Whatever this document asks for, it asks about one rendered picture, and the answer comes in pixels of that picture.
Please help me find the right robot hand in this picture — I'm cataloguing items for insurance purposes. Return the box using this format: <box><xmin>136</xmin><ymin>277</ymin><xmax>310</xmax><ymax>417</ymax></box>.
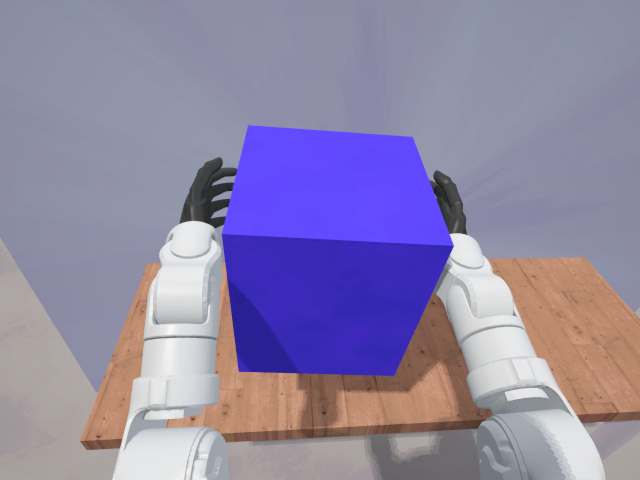
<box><xmin>429</xmin><ymin>170</ymin><xmax>467</xmax><ymax>235</ymax></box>

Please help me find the left robot upper arm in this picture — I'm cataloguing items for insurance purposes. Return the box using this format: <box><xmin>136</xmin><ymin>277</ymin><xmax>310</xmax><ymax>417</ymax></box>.
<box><xmin>115</xmin><ymin>426</ymin><xmax>229</xmax><ymax>480</ymax></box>

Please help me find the robot left forearm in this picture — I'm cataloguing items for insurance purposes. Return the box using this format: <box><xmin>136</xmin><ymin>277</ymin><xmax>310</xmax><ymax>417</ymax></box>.
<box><xmin>112</xmin><ymin>221</ymin><xmax>223</xmax><ymax>480</ymax></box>

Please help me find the left robot hand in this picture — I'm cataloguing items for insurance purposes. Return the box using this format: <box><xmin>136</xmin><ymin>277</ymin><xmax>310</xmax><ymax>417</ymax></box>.
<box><xmin>180</xmin><ymin>157</ymin><xmax>237</xmax><ymax>228</ymax></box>

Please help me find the table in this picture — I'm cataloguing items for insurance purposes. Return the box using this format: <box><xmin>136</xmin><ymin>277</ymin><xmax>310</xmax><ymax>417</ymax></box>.
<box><xmin>80</xmin><ymin>257</ymin><xmax>640</xmax><ymax>461</ymax></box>

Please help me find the carton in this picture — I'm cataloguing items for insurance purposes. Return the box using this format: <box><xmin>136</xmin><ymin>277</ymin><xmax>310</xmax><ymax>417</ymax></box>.
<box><xmin>222</xmin><ymin>125</ymin><xmax>454</xmax><ymax>376</ymax></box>

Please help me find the right robot upper arm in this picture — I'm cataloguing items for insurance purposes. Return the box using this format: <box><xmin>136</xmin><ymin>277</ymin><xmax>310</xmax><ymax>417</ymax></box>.
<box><xmin>476</xmin><ymin>409</ymin><xmax>604</xmax><ymax>480</ymax></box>

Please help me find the robot right forearm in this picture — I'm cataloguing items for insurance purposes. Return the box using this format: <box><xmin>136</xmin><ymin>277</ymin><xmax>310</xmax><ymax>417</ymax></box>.
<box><xmin>433</xmin><ymin>233</ymin><xmax>606</xmax><ymax>480</ymax></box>

